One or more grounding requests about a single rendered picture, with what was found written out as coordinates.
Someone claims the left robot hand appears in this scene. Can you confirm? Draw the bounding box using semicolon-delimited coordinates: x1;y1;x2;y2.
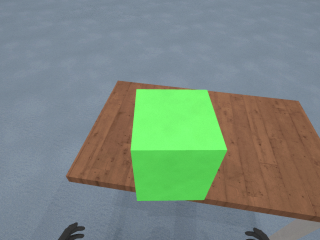
58;222;85;240

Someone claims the carton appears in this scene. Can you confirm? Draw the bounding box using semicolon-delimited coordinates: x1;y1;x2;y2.
130;89;227;201

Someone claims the table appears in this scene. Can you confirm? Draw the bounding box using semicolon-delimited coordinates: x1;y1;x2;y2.
66;80;320;240

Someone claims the right robot hand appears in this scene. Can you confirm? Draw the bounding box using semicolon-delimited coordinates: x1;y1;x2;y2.
245;227;270;240

